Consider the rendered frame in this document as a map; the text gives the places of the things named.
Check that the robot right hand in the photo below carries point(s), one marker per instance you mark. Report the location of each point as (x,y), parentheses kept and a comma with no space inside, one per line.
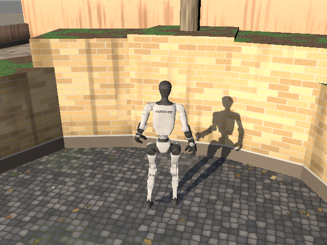
(193,148)

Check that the robot left upper arm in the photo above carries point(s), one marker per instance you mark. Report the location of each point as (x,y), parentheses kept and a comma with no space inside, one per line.
(145,115)

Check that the robot left foot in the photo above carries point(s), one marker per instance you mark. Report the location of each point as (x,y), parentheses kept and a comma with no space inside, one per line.
(149,204)

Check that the robot right forearm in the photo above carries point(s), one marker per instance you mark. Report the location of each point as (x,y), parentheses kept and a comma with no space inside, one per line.
(189,137)

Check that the left robot thigh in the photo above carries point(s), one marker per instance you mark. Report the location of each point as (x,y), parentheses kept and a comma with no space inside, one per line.
(152,156)

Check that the robot left hand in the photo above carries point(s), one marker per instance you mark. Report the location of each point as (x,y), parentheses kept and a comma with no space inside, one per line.
(137,138)

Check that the robot right upper arm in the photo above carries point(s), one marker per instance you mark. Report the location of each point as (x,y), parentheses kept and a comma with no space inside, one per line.
(183,118)

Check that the robot left forearm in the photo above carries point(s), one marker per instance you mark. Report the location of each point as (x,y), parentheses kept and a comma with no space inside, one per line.
(139,131)

